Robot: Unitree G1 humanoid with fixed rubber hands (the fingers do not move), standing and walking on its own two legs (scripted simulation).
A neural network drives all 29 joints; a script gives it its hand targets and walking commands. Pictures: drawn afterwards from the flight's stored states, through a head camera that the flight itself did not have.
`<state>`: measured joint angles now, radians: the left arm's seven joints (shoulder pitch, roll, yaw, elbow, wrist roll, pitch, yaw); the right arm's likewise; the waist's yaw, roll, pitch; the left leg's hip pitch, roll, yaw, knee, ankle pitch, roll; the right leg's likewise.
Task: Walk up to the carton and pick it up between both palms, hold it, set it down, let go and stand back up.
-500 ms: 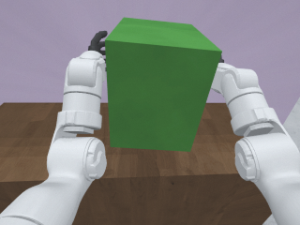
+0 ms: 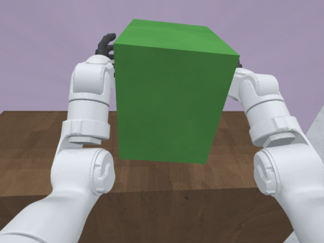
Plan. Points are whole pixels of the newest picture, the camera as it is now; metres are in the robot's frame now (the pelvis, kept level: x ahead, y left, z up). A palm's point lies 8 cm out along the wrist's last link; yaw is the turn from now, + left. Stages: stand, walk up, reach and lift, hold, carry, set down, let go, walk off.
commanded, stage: hold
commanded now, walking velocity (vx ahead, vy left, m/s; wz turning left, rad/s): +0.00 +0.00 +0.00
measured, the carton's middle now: (167, 86) +0.41 +0.02 +0.27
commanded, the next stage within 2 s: set down in 0.76 s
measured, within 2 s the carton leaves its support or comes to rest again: neither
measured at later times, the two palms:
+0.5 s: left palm (103, 65) +0.37 +0.16 +0.33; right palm (232, 79) +0.38 -0.13 +0.30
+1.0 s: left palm (101, 51) +0.38 +0.17 +0.36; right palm (232, 70) +0.39 -0.12 +0.32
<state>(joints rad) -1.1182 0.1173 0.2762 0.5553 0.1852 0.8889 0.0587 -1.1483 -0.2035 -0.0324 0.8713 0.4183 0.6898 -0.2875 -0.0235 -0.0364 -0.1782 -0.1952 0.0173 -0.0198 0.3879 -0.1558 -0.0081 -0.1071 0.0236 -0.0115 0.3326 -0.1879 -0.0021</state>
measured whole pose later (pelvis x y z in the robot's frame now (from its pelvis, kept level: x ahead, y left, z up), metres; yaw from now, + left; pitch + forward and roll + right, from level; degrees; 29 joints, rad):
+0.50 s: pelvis +0.00 +0.00 +0.00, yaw +0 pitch -2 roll -1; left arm -1.12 0.12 0.28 0.56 0.19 0.89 0.06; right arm -1.15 -0.20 -0.03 0.87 0.42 0.69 -0.29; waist -0.02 -0.04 -0.18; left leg -0.20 0.02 -0.02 0.39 -0.16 -0.01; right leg -0.11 0.02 -0.01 0.33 -0.19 0.00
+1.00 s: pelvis +0.00 +0.00 +0.00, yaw +0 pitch -2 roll -1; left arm -1.21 0.15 0.29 0.66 0.18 0.77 0.05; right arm -1.19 -0.18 -0.08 0.91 0.34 0.60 -0.27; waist -0.02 -0.04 -0.18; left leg -0.20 0.02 -0.02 0.39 -0.16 -0.01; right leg -0.11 0.02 -0.01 0.33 -0.19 0.00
